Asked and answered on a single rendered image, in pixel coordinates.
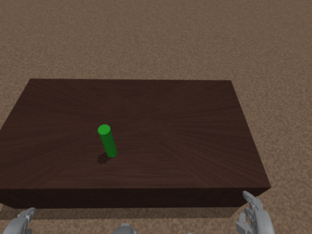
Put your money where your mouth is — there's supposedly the left robot hand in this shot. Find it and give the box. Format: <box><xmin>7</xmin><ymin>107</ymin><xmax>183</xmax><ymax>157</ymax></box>
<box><xmin>2</xmin><ymin>207</ymin><xmax>36</xmax><ymax>234</ymax></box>

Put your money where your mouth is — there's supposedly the right robot hand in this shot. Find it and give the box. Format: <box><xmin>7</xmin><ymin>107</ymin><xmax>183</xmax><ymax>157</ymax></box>
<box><xmin>236</xmin><ymin>191</ymin><xmax>275</xmax><ymax>234</ymax></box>

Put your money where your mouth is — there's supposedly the can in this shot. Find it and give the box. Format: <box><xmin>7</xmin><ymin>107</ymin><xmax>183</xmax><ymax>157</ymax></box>
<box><xmin>98</xmin><ymin>124</ymin><xmax>117</xmax><ymax>158</ymax></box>

